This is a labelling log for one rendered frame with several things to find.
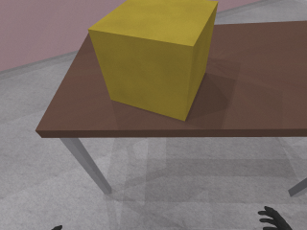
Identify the carton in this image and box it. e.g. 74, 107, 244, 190
88, 0, 219, 122

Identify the table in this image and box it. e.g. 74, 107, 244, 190
35, 20, 307, 197

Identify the robot right hand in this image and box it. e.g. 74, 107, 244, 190
258, 206, 293, 230

